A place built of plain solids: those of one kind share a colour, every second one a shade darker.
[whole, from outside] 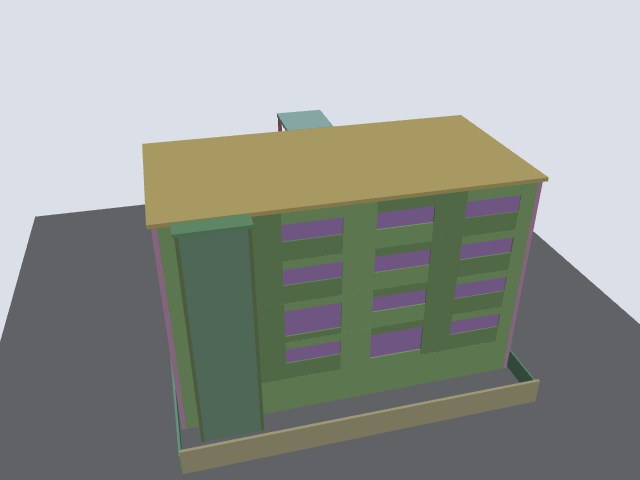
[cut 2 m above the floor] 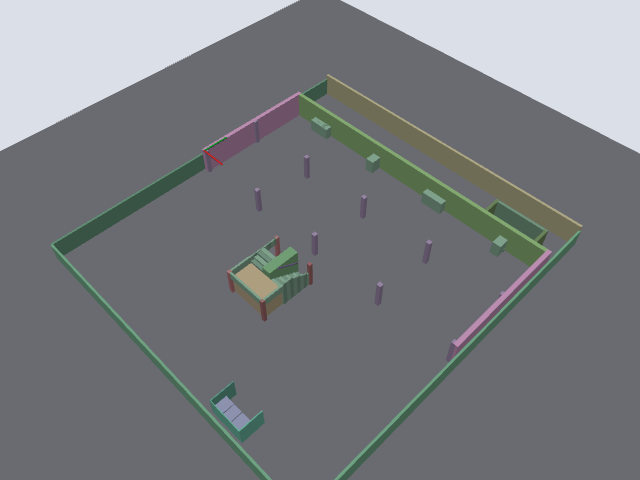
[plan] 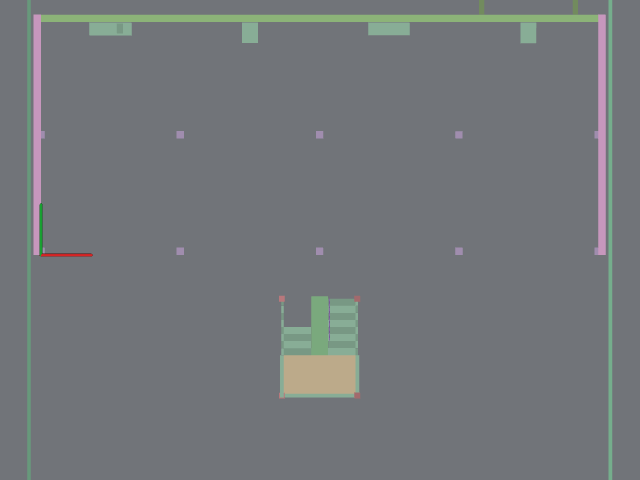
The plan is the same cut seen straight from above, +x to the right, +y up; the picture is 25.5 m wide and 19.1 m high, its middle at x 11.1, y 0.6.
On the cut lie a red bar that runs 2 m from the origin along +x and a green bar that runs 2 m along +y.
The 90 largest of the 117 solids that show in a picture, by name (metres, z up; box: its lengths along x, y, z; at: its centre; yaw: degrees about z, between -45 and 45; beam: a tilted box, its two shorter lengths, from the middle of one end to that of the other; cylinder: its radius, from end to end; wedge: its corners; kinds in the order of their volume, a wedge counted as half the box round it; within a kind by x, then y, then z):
{
 "gable_1": {"box": [0.3, 9.57, 14.66], "at": [-0.15, 4.78, 7.28]},
 "gable_2": {"box": [0.3, 9.57, 14.66], "at": [22.32, 4.78, 7.28]},
 "back_1": {"box": [1.0, 0.3, 2.92], "at": [0.5, 9.42, 4.13]},
 "back_2": {"box": [1.0, 0.3, 2.92], "at": [0.5, 9.42, 7.05]},
 "back_3": {"box": [1.0, 0.3, 2.92], "at": [0.5, 9.42, 9.97]},
 "back_4": {"box": [1.0, 0.3, 3.17], "at": [0.5, 9.42, 13.02]},
 "back_5": {"box": [3.54, 0.3, 1.25], "at": [2.77, 9.42, 3.3]},
 "back_6": {"box": [3.54, 0.3, 0.57], "at": [2.77, 9.42, 5.31]},
 "back_7": {"box": [3.54, 0.3, 1.25], "at": [2.77, 9.42, 6.22]},
 "back_8": {"box": [3.54, 0.3, 0.57], "at": [2.77, 9.42, 8.23]},
 "back_9": {"box": [3.54, 0.3, 1.25], "at": [2.77, 9.42, 9.14]},
 "back_10": {"box": [3.54, 0.3, 0.57], "at": [2.77, 9.42, 11.15]},
 "back_11": {"box": [3.54, 0.3, 1.25], "at": [2.77, 9.42, 12.06]},
 "back_12": {"box": [3.54, 0.3, 0.82], "at": [2.77, 9.42, 14.2]},
 "back_13": {"box": [2.0, 0.3, 2.92], "at": [5.54, 9.42, 4.13]},
 "back_14": {"box": [2.0, 0.3, 2.92], "at": [5.54, 9.42, 7.05]},
 "back_15": {"box": [2.0, 0.3, 2.92], "at": [5.54, 9.42, 9.97]},
 "back_16": {"box": [2.0, 0.3, 3.17], "at": [5.54, 9.42, 13.02]},
 "back_17": {"box": [3.54, 0.3, 0.45], "at": [8.31, 9.42, 2.9]},
 "back_18": {"box": [3.54, 0.3, 0.57], "at": [8.31, 9.42, 5.31]},
 "back_19": {"box": [3.54, 0.3, 1.25], "at": [8.31, 9.42, 6.22]},
 "back_20": {"box": [3.54, 0.3, 0.57], "at": [8.31, 9.42, 8.23]},
 "back_21": {"box": [3.54, 0.3, 1.25], "at": [8.31, 9.42, 9.14]},
 "back_22": {"box": [3.54, 0.3, 0.57], "at": [8.31, 9.42, 11.15]},
 "back_23": {"box": [3.54, 0.3, 1.25], "at": [8.31, 9.42, 12.06]},
 "back_24": {"box": [3.54, 0.3, 0.82], "at": [8.31, 9.42, 14.2]},
 "back_25": {"box": [22.17, 0.3, 2.72], "at": [11.09, 9.42, 1.31]},
 "back_26": {"box": [2.0, 0.3, 2.92], "at": [11.09, 9.42, 4.13]},
 "back_27": {"box": [2.0, 0.3, 2.92], "at": [11.09, 9.42, 7.05]},
 "back_28": {"box": [2.0, 0.3, 2.92], "at": [11.09, 9.42, 9.97]},
 "back_29": {"box": [2.0, 0.3, 3.17], "at": [11.09, 9.42, 13.02]},
 "back_30": {"box": [3.54, 0.3, 1.25], "at": [13.86, 9.42, 3.3]},
 "back_31": {"box": [3.54, 0.3, 0.57], "at": [13.86, 9.42, 5.31]},
 "back_32": {"box": [3.54, 0.3, 0.45], "at": [13.86, 9.42, 5.82]},
 "back_33": {"box": [3.54, 0.3, 0.57], "at": [13.86, 9.42, 8.23]},
 "back_34": {"box": [3.54, 0.3, 1.25], "at": [13.86, 9.42, 9.14]},
 "back_35": {"box": [3.54, 0.3, 0.57], "at": [13.86, 9.42, 11.15]},
 "back_36": {"box": [3.54, 0.3, 1.25], "at": [13.86, 9.42, 12.06]},
 "back_37": {"box": [3.54, 0.3, 0.82], "at": [13.86, 9.42, 14.2]},
 "back_38": {"box": [2.0, 0.3, 2.92], "at": [16.63, 9.42, 4.13]},
 "back_39": {"box": [2.0, 0.3, 2.92], "at": [16.63, 9.42, 7.05]},
 "back_40": {"box": [2.0, 0.3, 2.92], "at": [16.63, 9.42, 9.97]},
 "back_41": {"box": [2.0, 0.3, 3.17], "at": [16.63, 9.42, 13.02]},
 "back_42": {"box": [1.0, 0.3, 2.92], "at": [21.67, 9.42, 4.13]},
 "back_43": {"box": [1.0, 0.3, 2.92], "at": [21.67, 9.42, 7.05]},
 "back_44": {"box": [1.0, 0.3, 2.92], "at": [21.67, 9.42, 9.97]},
 "back_45": {"box": [1.0, 0.3, 3.17], "at": [21.67, 9.42, 13.02]},
 "roof_1": {"box": [23.17, 11.71, 0.25], "at": [11.09, 3.91, 14.73]},
 "spine_1": {"box": [0.67, 2.34, 14.66], "at": [11.09, -2.81, 7.28]},
 "site_fence_1": {"box": [0.15, 24.97, 1.45], "at": [-0.48, 0.46, 0.68]},
 "site_fence_2": {"box": [23.13, 0.15, 1.45], "at": [11.09, -12.02, 0.68]},
 "site_fence_3": {"box": [0.15, 24.97, 1.45], "at": [22.65, 0.46, 0.68]},
 "bay_back_1": {"box": [3.94, 0.21, 14.66], "at": [19.4, 10.81, 7.28]},
 "site_backwall_1": {"box": [23.13, 0.2, 1.85], "at": [11.09, 12.95, 0.88]},
 "bay_side_1": {"box": [0.21, 1.35, 14.66], "at": [17.53, 10.24, 7.28]},
 "bay_side_2": {"box": [0.21, 1.35, 14.66], "at": [21.27, 10.24, 7.28]},
 "glazing_1": {"box": [3.54, 0.13, 1.1], "at": [2.77, 9.42, 4.47]},
 "glazing_2": {"box": [3.54, 0.14, 1.1], "at": [2.77, 9.42, 7.39]},
 "glazing_3": {"box": [3.54, 0.09, 1.1], "at": [2.77, 9.42, 10.31]},
 "glazing_4": {"box": [3.54, 0.19, 1.1], "at": [2.77, 9.42, 13.23]},
 "glazing_5": {"box": [3.54, 0.12, 1.9], "at": [8.31, 9.42, 4.07]},
 "glazing_6": {"box": [3.54, 0.15, 1.1], "at": [8.31, 9.42, 7.39]},
 "glazing_7": {"box": [3.54, 0.19, 1.1], "at": [8.31, 9.42, 10.31]},
 "glazing_8": {"box": [3.54, 0.12, 1.1], "at": [8.31, 9.42, 13.23]},
 "glazing_9": {"box": [3.54, 0.13, 1.1], "at": [13.86, 9.42, 4.47]},
 "glazing_10": {"box": [3.54, 0.09, 1.9], "at": [13.86, 9.42, 6.99]},
 "glazing_11": {"box": [3.54, 0.13, 1.1], "at": [13.86, 9.42, 10.31]},
 "glazing_12": {"box": [3.54, 0.13, 1.1], "at": [13.86, 9.42, 13.23]},
 "half_1": {"box": [2.85, 1.54, 1.51], "at": [11.09, -4.75, 0.71]},
 "piece_1": {"box": [1.69, 0.52, 0.98], "at": [2.76, 9.0, 0.44]},
 "piece_2": {"box": [0.65, 0.81, 1.1], "at": [8.31, 8.85, 0.5]},
 "piece_3": {"box": [0.15, 1.68, 1.1], "at": [9.58, -4.82, 2.01]},
 "piece_4": {"box": [1.09, 0.28, 1.67], "at": [10.2, -3.84, 0.79]},
 "piece_5": {"box": [1.09, 0.28, 1.84], "at": [10.2, -3.56, 0.87]},
 "piece_6": {"box": [1.09, 0.28, 2.0], "at": [10.2, -3.28, 0.95]},
 "piece_7": {"box": [3.15, 0.15, 1.1], "at": [11.09, -5.59, 2.01]},
 "piece_8": {"box": [1.09, 0.28, 1.35], "at": [11.97, -3.84, 0.62]},
 "piece_9": {"box": [1.09, 0.28, 1.19], "at": [11.97, -3.56, 0.54]},
 "piece_10": {"box": [1.09, 0.28, 1.02], "at": [11.97, -3.28, 0.46]},
 "piece_11": {"box": [1.65, 0.51, 1.03], "at": [13.85, 9.0, 0.47]},
 "piece_12": {"box": [0.62, 0.83, 1.09], "at": [19.39, 8.84, 0.49]},
 "post_1": {"box": [0.24, 0.24, 14.66], "at": [9.58, -5.59, 7.28]},
 "post_2": {"box": [0.24, 0.24, 14.66], "at": [9.58, -1.74, 7.28]},
 "post_3": {"box": [0.24, 0.24, 14.66], "at": [12.59, -5.59, 7.28]},
 "post_4": {"box": [0.24, 0.24, 14.66], "at": [12.59, -1.74, 7.28]},
 "troof_1": {"box": [3.35, 3.83, 0.25], "at": [11.09, -3.85, 14.74]},
 "binstore_bin_1": {"box": [0.65, 0.83, 1.08], "at": [15.64, -11.06, 0.49], "yaw": 0.1},
 "binstore_bin_2": {"box": [0.62, 0.83, 1.06], "at": [16.3, -11.06, 0.48], "yaw": 1.9},
 "binstore_bin_3": {"box": [0.64, 0.82, 1.1], "at": [16.98, -11.06, 0.5], "yaw": 1.3},
 "bay_roof_1": {"box": [4.14, 1.5, 0.2], "at": [19.4, 10.27, 14.71]}
}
